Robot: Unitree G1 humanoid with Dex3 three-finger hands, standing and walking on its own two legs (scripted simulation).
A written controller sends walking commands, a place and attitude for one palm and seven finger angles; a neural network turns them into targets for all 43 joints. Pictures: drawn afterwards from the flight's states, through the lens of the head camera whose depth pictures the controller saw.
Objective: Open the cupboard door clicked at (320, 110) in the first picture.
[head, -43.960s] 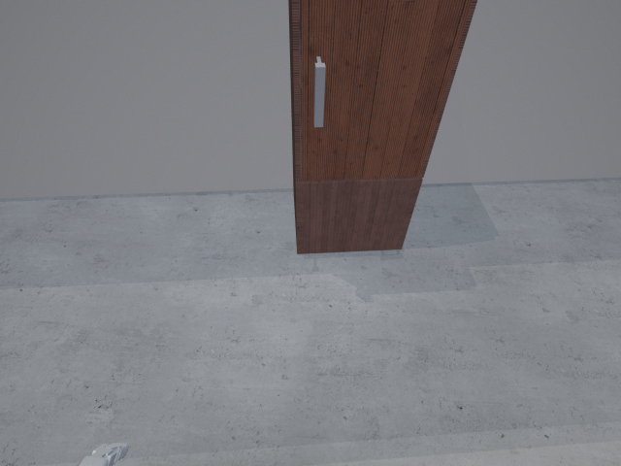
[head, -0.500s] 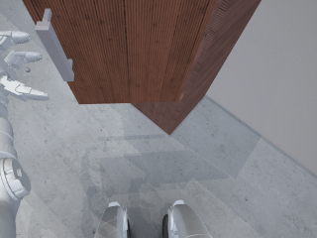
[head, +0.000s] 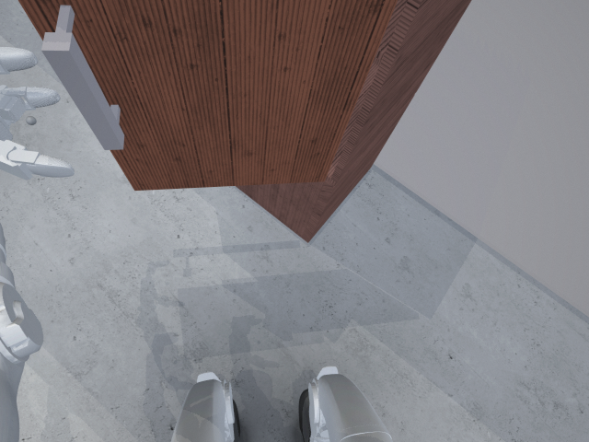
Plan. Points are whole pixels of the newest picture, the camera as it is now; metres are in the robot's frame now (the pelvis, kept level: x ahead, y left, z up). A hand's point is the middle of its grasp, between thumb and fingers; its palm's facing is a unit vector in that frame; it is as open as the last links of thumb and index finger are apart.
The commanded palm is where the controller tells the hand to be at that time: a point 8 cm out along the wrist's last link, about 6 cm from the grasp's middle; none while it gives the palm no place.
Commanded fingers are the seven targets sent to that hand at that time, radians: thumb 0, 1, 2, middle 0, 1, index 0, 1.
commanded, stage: move the hooked fingers beside the handle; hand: left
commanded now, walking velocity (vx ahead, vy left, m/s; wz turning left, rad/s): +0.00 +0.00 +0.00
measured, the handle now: (92, 86) +0.55 +0.22 +0.07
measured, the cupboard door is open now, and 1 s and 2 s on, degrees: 45 45 45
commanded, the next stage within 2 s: slide the fingers in behind the handle in 0.48 s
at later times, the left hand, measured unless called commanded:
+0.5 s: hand (33, 120) +0.49 +0.27 +0.08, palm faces +0.06 -1.00 -0.02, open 14.0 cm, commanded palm +0.47 +0.31 +0.07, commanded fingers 0.00 -0.50 0.30 -0.30 -1.20 -0.30 -1.20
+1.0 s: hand (56, 121) +0.49 +0.25 +0.07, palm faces +0.05 -1.00 -0.02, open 14.0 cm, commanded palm +0.47 +0.28 +0.07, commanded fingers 0.00 -0.50 0.30 -0.30 -1.20 -0.30 -1.20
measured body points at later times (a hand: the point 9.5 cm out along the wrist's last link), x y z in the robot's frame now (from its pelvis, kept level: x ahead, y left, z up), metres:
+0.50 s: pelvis +0.00 +0.00 +0.00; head +0.14 +0.04 +0.43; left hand +0.48 +0.33 +0.08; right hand +0.03 -0.27 -0.10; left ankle +0.02 +0.10 -0.65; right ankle +0.02 -0.13 -0.65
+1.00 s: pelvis -0.01 -0.01 +0.00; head +0.14 +0.03 +0.42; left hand +0.48 +0.30 +0.08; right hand +0.02 -0.28 -0.10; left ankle +0.02 +0.10 -0.65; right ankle +0.02 -0.13 -0.65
